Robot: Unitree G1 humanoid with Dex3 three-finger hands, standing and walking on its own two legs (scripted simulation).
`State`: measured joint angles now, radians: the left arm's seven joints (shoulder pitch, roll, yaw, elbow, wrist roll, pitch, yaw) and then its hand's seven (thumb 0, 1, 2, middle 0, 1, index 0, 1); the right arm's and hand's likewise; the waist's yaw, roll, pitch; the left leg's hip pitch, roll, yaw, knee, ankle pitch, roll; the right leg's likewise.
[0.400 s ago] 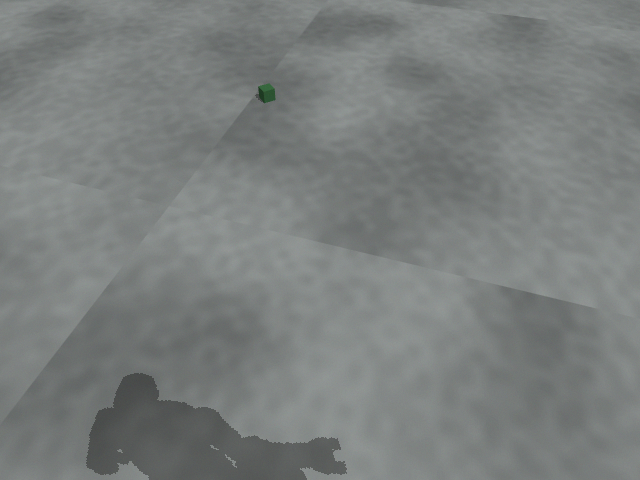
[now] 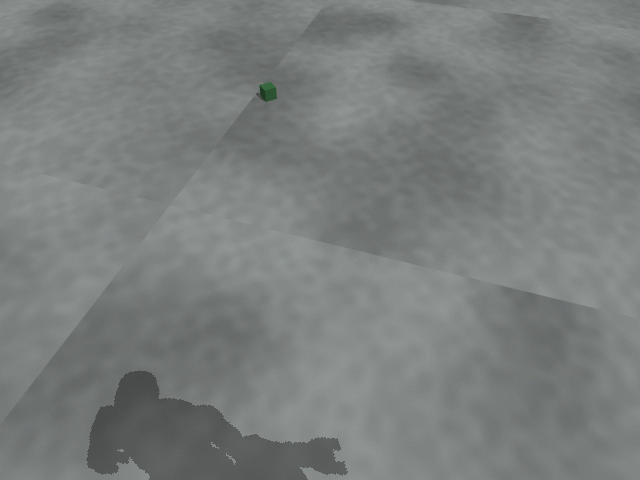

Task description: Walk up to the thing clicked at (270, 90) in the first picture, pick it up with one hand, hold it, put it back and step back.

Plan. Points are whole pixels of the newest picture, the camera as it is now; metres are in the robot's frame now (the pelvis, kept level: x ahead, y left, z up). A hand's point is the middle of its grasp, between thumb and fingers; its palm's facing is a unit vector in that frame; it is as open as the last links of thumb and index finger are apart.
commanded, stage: stand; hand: left
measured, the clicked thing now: (268, 91) +2.20 +0.25 -0.75
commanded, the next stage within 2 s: walk up in 0.72 s
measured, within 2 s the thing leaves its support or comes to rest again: neither
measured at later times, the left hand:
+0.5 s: hand out of the picture +0.08 +0.25 -0.15, palm faces -0.02 -0.94 -0.35, open 7.4 cm
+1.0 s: hand out of the picture +0.07 +0.31 -0.15, palm faces +0.06 -0.92 -0.38, open 7.4 cm
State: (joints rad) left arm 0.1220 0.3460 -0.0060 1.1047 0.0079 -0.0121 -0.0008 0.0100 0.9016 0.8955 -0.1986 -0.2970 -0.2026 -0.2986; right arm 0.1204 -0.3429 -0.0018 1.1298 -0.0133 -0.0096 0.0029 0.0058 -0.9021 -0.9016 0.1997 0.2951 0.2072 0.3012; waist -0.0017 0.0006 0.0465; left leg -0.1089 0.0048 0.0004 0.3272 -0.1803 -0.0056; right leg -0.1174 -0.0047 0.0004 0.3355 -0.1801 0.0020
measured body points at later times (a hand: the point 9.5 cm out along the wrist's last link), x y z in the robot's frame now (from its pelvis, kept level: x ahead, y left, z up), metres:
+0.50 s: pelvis +0.00 +0.00 +0.00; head +0.01 +0.00 +0.45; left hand +0.08 +0.30 -0.13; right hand +0.08 -0.30 -0.13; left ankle +0.00 +0.12 -0.75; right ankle +0.00 -0.12 -0.75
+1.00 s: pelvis +0.06 +0.02 -0.01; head +0.05 +0.02 +0.44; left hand +0.07 +0.36 -0.12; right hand +0.16 -0.31 -0.12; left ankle +0.09 +0.14 -0.72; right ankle +0.00 -0.12 -0.75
